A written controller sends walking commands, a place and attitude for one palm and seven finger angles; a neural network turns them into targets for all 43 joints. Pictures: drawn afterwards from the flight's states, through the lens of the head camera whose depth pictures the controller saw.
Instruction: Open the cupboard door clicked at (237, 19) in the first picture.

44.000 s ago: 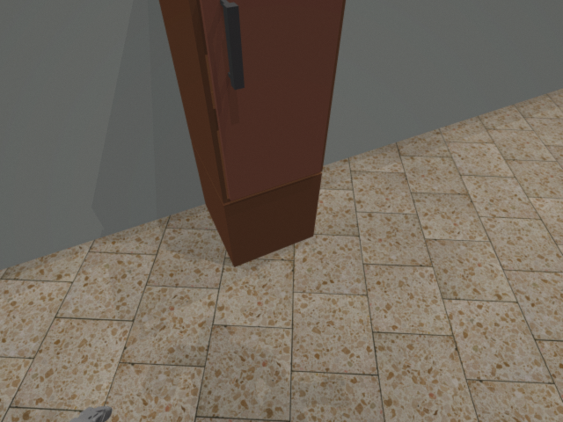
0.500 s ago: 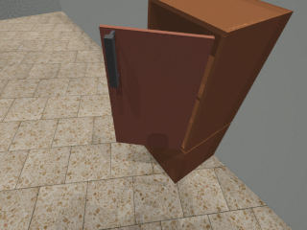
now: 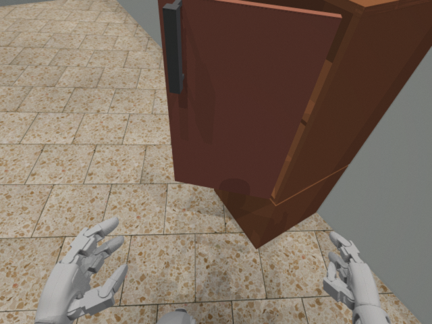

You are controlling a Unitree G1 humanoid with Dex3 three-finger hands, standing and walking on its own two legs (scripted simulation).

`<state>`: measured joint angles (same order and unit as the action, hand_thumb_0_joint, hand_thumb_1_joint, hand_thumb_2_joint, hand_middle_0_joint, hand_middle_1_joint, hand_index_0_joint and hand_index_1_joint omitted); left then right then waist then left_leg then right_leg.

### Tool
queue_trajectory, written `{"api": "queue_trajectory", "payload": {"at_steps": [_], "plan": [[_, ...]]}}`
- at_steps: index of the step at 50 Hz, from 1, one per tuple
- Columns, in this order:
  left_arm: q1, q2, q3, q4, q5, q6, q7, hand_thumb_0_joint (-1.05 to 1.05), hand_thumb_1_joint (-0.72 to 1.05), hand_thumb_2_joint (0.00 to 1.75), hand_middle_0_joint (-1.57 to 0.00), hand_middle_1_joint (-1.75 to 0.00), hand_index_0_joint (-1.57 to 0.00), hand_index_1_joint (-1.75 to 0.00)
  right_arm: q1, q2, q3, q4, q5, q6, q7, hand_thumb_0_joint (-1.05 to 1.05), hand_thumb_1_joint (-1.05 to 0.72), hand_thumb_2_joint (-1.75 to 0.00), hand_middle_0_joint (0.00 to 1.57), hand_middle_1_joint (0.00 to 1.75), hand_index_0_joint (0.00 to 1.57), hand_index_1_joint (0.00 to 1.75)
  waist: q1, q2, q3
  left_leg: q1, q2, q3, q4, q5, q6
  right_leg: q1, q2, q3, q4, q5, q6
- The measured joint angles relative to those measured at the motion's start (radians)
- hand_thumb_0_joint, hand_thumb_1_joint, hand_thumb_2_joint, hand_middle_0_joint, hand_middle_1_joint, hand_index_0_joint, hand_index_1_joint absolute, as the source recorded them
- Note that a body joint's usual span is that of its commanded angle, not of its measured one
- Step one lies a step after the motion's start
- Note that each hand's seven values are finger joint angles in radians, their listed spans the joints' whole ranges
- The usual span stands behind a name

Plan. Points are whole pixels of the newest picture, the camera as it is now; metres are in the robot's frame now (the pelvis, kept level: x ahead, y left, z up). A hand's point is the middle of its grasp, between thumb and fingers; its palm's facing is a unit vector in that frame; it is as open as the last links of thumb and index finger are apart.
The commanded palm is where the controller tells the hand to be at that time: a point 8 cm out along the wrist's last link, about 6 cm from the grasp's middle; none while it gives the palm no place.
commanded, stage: raise the hand with hooked fingers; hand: left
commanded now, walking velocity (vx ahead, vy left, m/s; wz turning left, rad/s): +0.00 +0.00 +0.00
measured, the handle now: (177, 48) +0.58 +0.14 +0.22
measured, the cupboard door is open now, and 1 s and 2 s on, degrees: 48 48 48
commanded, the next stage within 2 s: move the hooked fingers beside the handle in 1.64 s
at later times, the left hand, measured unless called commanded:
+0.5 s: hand (86, 214) +0.24 +0.22 +0.13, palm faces -0.06 -0.99 -0.09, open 11.9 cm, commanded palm +0.22 +0.28 +0.14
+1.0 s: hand (42, 149) +0.29 +0.27 +0.21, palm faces -0.01 -0.99 -0.12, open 13.9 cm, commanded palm +0.26 +0.32 +0.22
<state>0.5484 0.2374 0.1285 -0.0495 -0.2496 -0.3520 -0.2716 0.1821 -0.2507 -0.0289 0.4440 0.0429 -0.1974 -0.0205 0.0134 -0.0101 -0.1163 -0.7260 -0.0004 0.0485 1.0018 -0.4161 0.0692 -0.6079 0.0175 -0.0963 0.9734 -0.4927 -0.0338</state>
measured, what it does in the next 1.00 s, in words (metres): rises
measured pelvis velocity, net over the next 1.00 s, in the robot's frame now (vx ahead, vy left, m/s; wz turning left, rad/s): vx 0.02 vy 0.00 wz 0.02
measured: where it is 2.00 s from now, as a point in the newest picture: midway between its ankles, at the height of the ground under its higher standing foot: outside the picture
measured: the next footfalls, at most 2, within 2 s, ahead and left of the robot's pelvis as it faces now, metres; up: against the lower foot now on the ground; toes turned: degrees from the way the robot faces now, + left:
none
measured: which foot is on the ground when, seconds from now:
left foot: down 0.00-1.00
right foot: down 0.00-1.00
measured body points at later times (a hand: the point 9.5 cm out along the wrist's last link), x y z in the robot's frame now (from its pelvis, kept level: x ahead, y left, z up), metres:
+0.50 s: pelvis +0.03 -0.01 +0.03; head +0.04 -0.01 +0.48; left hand +0.24 +0.27 +0.13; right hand +0.18 -0.26 -0.04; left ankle +0.05 +0.08 -0.68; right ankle +0.00 -0.10 -0.68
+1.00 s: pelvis +0.02 +0.00 +0.05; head +0.01 -0.01 +0.50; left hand +0.28 +0.32 +0.22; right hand +0.21 -0.22 -0.01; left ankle +0.05 +0.08 -0.68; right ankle +0.00 -0.10 -0.68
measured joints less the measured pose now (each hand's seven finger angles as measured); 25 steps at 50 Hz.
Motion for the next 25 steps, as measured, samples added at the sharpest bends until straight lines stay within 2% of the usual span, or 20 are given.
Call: {"api": "queue_trajectory", "payload": {"at_steps": [3, 6, 8, 11, 14, 19, 25], "plan": [[0.009, 0.024, 0.028, -0.061, -0.011, -0.030, 0.018, 0.02, 0.49, 0.73, -0.23, -0.57, -0.23, -0.56, 0.013, 0.003, 0.021, 0.008, -0.004, -0.006, -0.014, 0.01, -0.90, -0.90, 0.20, 0.30, 0.20, 0.30, 0.018, 0.015, 0.008, 0.000, 0.003, -0.033, 0.005, -0.005, -0.009, 0.021, 0.009, -0.031, -0.022, -0.013, -0.008], [-0.049, 0.045, 0.046, -0.072, -0.027, -0.042, -0.026, 0.02, 0.42, 0.70, -0.24, -0.61, -0.23, -0.60, 0.018, 0.007, 0.051, 0.043, -0.001, -0.013, -0.022, 0.01, -0.90, -0.90, 0.20, 0.30, 0.20, 0.30, 0.025, 0.035, 0.020, 0.000, 0.005, -0.057, -0.001, -0.001, -0.015, 0.037, 0.016, -0.053, -0.048, -0.006, -0.012], [-0.101, 0.061, 0.057, -0.054, -0.037, -0.010, -0.071, 0.01, 0.37, 0.68, -0.24, -0.64, -0.23, -0.63, 0.020, 0.015, 0.069, 0.069, 0.004, -0.011, -0.026, 0.01, -0.90, -0.90, 0.21, 0.30, 0.20, 0.30, 0.022, 0.046, 0.027, 0.009, 0.006, -0.062, -0.016, 0.004, -0.018, 0.048, 0.019, -0.057, -0.069, 0.002, -0.014], [-0.152, 0.086, 0.080, -0.022, -0.056, 0.070, -0.123, 0.01, 0.30, 0.65, -0.24, -0.69, -0.24, -0.68, 0.034, 0.032, 0.085, 0.099, 0.009, -0.006, -0.031, 0.01, -0.90, -0.90, 0.21, 0.30, 0.20, 0.30, 0.009, 0.055, 0.028, 0.040, 0.010, -0.052, -0.058, 0.016, -0.020, 0.073, 0.024, -0.045, -0.109, 0.019, -0.014], [-0.161, 0.106, 0.122, -0.003, -0.090, 0.126, -0.142, 0.01, 0.23, 0.62, -0.25, -0.73, -0.24, -0.72, 0.060, 0.040, 0.088, 0.114, 0.011, -0.008, -0.036, 0.01, -0.90, -0.90, 0.21, 0.30, 0.20, 0.30, -0.007, 0.058, 0.023, 0.085, 0.014, -0.033, -0.111, 0.029, -0.022, 0.107, 0.027, -0.024, -0.154, 0.036, -0.012], [-0.162, 0.111, 0.180, -0.006, -0.128, 0.133, -0.140, 0.01, 0.12, 0.57, -0.26, -0.81, -0.25, -0.80, 0.105, 0.016, 0.071, 0.124, 0.016, -0.028, -0.039, 0.01, -0.90, -0.90, 0.21, 0.30, 0.20, 0.30, -0.019, 0.058, 0.018, 0.148, 0.010, -0.014, -0.179, 0.047, -0.021, 0.158, 0.025, -0.002, -0.213, 0.057, -0.008], [-0.204, 0.124, 0.191, 0.015, -0.132, 0.154, -0.161, 0.00, -0.02, 0.51, -0.27, -0.90, -0.26, -0.89, 0.113, -0.033, 0.051, 0.136, 0.024, -0.045, -0.050, 0.01, -0.90, -0.90, 0.21, 0.30, 0.20, 0.30, -0.013, 0.054, 0.027, 0.199, 0.003, -0.009, -0.224, 0.063, -0.017, 0.208, 0.020, 0.003, -0.256, 0.073, -0.003]]}}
